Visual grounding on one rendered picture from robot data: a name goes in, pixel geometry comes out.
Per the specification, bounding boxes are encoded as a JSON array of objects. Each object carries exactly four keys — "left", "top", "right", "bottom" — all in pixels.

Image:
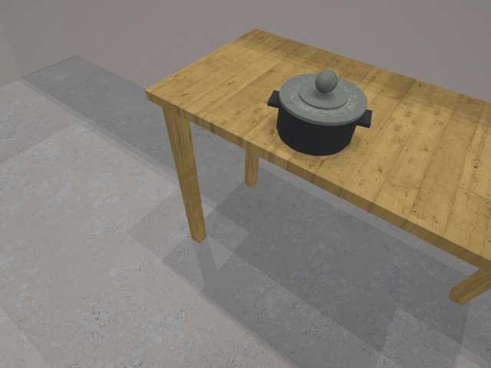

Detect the table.
[{"left": 145, "top": 28, "right": 491, "bottom": 306}]

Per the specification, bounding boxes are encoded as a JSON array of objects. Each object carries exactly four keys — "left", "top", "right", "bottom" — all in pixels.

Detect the pot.
[{"left": 268, "top": 90, "right": 372, "bottom": 156}]

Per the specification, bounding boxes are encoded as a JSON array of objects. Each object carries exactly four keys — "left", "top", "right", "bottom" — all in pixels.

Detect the lid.
[{"left": 279, "top": 74, "right": 367, "bottom": 126}]

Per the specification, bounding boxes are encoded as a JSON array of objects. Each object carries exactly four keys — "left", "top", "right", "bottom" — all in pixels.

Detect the knob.
[{"left": 315, "top": 70, "right": 338, "bottom": 93}]

